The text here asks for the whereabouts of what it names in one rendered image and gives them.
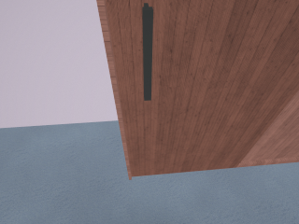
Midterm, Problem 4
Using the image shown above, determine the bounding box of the wardrobe door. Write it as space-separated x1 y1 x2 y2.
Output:
106 0 299 177
242 91 299 161

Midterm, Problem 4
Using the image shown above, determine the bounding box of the handle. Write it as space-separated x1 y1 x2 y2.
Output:
142 3 153 101

